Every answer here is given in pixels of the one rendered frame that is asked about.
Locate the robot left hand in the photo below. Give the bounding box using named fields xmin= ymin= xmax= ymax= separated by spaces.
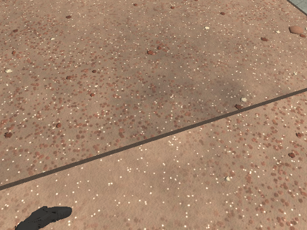
xmin=14 ymin=206 xmax=72 ymax=230

